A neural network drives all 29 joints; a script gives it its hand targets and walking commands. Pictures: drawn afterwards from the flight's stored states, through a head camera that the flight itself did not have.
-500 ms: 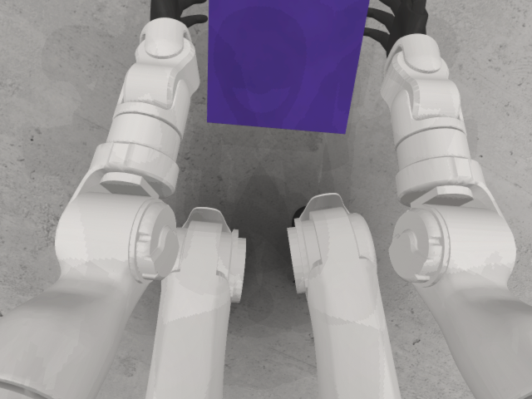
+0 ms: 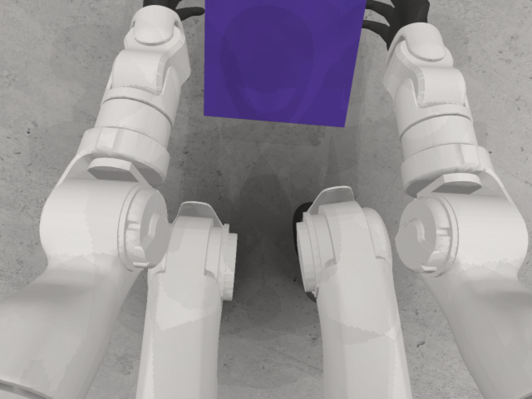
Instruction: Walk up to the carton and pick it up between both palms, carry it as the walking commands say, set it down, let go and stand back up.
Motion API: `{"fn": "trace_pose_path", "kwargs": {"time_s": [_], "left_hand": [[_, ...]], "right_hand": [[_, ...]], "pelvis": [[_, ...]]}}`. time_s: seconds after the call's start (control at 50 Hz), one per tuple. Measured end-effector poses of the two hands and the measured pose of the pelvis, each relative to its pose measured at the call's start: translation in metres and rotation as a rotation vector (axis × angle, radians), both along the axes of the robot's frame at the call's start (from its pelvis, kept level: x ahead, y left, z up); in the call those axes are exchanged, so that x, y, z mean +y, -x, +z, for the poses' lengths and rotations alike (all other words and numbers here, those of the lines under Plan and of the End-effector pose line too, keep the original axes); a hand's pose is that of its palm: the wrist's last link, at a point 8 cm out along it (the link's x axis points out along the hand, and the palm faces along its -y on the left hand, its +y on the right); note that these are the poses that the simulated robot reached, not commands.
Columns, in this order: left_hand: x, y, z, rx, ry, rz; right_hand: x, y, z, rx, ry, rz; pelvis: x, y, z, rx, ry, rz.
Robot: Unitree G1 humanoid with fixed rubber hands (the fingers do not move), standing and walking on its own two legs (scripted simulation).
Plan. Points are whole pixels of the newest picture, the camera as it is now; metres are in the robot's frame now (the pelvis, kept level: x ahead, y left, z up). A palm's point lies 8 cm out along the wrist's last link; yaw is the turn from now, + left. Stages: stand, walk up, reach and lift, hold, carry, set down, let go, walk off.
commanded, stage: set down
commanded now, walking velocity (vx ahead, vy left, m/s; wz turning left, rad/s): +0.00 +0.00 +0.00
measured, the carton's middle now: (279, 32) +0.53 -0.07 -0.27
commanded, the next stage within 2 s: none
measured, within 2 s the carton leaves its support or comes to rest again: rests again in 0.58 s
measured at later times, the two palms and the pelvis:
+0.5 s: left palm (166, 8) +0.55 +0.07 -0.18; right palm (402, 24) +0.51 -0.21 -0.18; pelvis +0.00 +0.00 -0.01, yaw +0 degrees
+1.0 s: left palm (166, 6) +0.55 +0.07 -0.19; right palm (401, 21) +0.52 -0.21 -0.19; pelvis +0.01 +0.00 -0.01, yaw +0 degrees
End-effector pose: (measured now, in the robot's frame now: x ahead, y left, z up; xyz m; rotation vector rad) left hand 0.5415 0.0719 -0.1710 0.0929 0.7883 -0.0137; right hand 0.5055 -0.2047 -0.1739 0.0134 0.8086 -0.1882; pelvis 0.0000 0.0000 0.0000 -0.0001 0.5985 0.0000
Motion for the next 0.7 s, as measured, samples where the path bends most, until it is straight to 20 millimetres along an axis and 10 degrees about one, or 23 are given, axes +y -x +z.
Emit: {"fn": "trace_pose_path", "kwargs": {"time_s": [0.7], "left_hand": [[0.000, -0.011, -0.018, -0.018, 0.057, -0.026]], "right_hand": [[-0.003, -0.011, -0.016, -0.008, -0.028, 0.025]], "pelvis": [[0.003, -0.010, -0.007, 0.012, 0.008, 0.005]]}}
